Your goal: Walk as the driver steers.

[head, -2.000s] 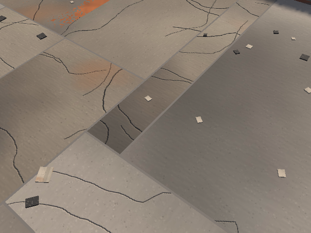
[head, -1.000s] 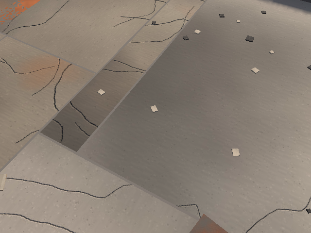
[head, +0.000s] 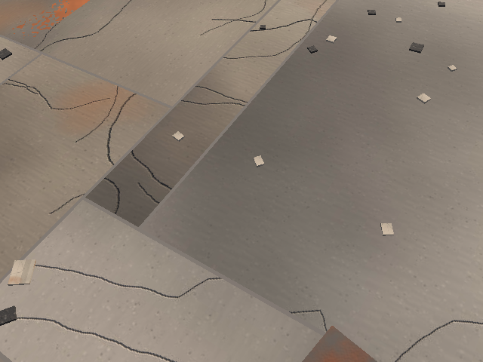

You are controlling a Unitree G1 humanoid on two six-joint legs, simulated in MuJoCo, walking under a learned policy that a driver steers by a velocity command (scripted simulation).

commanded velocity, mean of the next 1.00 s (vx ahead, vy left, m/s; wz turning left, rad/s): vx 0.30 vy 0.00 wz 0.06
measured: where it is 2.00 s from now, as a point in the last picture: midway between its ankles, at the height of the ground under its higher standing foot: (236, 233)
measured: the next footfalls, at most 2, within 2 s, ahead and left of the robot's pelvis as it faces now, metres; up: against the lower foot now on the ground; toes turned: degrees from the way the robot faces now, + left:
left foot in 0.62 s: +0.20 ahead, +0.12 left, +0.00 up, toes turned -3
right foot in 1.08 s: +0.55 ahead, -0.05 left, +0.00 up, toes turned +13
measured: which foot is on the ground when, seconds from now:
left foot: up 0.00-0.60, down 0.62-1.00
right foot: down 0.00-0.62, up 0.64-1.00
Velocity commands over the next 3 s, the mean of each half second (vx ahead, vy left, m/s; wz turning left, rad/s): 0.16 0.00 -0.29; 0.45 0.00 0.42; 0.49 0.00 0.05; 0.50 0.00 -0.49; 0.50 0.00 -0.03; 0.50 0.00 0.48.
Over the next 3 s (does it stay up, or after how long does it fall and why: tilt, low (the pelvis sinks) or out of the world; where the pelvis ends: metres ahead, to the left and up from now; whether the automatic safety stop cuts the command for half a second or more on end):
stays up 1.39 0.05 0.02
